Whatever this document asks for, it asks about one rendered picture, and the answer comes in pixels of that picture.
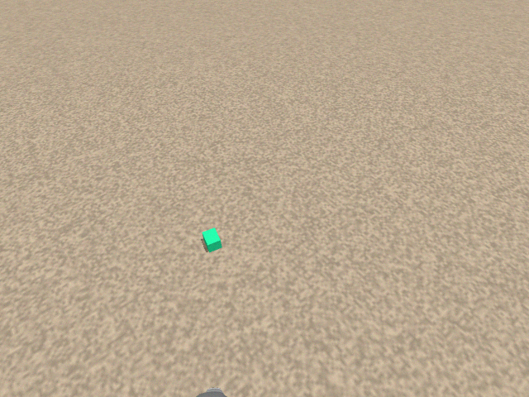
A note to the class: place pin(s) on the small box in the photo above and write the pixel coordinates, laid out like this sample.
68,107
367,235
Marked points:
212,240

